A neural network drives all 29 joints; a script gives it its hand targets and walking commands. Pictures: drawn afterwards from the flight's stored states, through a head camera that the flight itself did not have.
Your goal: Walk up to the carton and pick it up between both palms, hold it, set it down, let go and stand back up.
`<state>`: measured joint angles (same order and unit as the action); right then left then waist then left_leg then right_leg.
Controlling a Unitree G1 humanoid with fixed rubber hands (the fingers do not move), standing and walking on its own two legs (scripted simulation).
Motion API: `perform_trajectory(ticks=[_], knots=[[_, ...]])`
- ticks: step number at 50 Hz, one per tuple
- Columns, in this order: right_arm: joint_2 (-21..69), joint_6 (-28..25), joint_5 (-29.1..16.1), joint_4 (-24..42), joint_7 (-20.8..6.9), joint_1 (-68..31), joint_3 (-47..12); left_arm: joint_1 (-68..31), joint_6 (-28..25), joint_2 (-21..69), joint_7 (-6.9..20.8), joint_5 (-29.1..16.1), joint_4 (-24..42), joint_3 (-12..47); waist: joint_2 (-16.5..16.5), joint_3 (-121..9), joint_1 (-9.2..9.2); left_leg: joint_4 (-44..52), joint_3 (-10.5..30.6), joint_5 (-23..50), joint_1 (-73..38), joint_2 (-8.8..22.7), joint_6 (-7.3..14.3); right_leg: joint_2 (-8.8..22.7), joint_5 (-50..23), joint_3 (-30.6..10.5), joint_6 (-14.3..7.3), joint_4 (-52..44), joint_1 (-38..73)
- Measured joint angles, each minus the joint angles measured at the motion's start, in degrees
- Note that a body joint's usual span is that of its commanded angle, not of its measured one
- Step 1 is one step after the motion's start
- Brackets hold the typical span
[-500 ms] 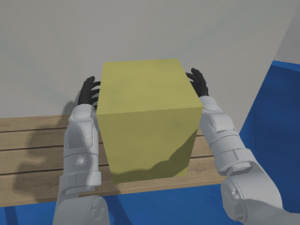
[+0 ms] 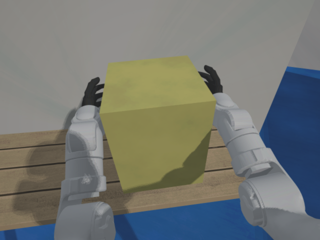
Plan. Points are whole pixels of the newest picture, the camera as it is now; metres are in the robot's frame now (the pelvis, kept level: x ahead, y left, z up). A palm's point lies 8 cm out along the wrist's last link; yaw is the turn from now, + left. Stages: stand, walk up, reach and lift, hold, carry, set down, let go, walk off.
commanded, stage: reach and lift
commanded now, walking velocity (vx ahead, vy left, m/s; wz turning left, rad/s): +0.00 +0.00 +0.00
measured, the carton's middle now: (156, 123) +0.37 +0.00 +0.18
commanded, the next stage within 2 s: hold in 0.56 s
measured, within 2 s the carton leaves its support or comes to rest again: neither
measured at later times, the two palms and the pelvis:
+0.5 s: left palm (87, 104) +0.36 +0.15 +0.25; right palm (216, 90) +0.37 -0.15 +0.26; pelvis +0.00 -0.01 +0.00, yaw +1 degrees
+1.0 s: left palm (86, 96) +0.36 +0.15 +0.27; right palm (217, 79) +0.37 -0.15 +0.29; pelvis +0.00 -0.02 +0.00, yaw +1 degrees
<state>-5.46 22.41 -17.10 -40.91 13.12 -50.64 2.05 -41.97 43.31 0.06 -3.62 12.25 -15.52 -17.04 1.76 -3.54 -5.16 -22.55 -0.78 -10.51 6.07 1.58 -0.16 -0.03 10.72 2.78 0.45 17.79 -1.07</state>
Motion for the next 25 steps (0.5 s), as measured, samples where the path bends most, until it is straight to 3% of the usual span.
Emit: perform_trajectory(ticks=[7, 12, 19, 25], knots=[[-0.5, 2.4, -2.5, 3.7, 1.9, 1.8, -3.6, 2.5, 1.6, 0.4, 1.6, 0.1, 3.8, -1.1, 0.3, 0.3, -0.74, -0.1, 0.7, -0.6, -1.7, 0.3, -0.3, -0.5, 0.0, 0.4, -0.2, -1.3, 2.5], [0.7, 3.3, -2.2, 5.4, 2.4, 2.9, -2.6, 3.5, 2.7, 0.2, 2.2, 0.0, 5.8, -1.3, 0.9, 0.0, -1.10, -0.5, 1.3, -0.9, -2.2, 0.4, -0.6, -0.6, 0.4, 0.8, -0.5, -0.9, 3.2], [1.3, 4.4, -0.3, 2.3, 1.7, 0.4, 0.6, 0.0, 3.4, -0.4, 2.6, 0.7, 1.6, -1.9, 0.9, -0.5, -0.45, -0.2, 1.5, -0.3, -1.8, 0.3, -0.8, -0.6, 0.6, 0.7, -0.7, 0.1, 2.2], [0.3, 4.7, -0.8, 1.6, 2.2, -1.8, -0.1, -2.4, 2.9, -1.2, 2.7, 0.3, -0.2, -2.2, 0.4, -1.0, -0.35, 0.0, 1.7, 0.2, -1.1, 0.4, -0.9, -0.9, 0.1, 0.7, -0.9, -0.1, 1.5]])
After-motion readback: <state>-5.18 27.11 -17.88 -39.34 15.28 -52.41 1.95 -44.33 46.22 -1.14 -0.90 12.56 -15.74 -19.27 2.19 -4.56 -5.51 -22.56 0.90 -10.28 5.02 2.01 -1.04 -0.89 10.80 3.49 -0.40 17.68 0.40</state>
